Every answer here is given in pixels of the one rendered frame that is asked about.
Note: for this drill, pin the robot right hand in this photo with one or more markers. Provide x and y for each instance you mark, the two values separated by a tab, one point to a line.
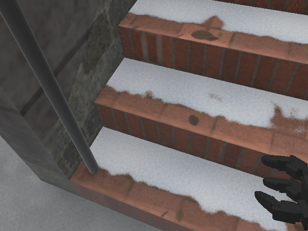
284	210

